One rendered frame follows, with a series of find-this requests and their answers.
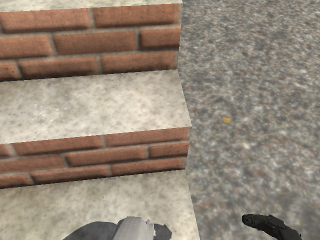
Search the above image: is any robot left thigh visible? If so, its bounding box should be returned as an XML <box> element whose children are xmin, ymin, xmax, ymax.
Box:
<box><xmin>111</xmin><ymin>216</ymin><xmax>154</xmax><ymax>240</ymax></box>

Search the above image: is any robot right hand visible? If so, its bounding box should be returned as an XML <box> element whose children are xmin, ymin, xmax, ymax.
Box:
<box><xmin>242</xmin><ymin>214</ymin><xmax>302</xmax><ymax>240</ymax></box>

